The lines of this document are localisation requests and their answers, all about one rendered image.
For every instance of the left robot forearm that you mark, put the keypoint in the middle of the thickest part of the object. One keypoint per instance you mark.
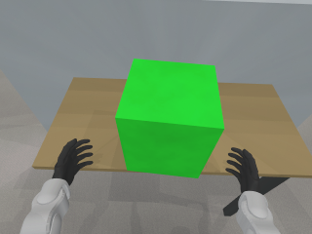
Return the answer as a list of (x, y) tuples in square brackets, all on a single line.
[(48, 208)]

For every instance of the right robot forearm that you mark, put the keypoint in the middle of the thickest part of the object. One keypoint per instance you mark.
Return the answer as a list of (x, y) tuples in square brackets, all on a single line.
[(253, 215)]

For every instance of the carton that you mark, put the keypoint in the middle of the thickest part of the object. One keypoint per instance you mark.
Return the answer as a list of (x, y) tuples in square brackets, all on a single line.
[(169, 118)]

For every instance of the table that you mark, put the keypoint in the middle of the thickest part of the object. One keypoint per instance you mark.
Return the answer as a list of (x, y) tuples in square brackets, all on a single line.
[(254, 119)]

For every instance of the right robot hand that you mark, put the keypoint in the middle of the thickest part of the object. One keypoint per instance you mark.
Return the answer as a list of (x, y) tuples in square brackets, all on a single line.
[(248, 173)]

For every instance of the left robot hand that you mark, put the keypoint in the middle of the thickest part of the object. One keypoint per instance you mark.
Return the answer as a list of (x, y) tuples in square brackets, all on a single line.
[(67, 165)]

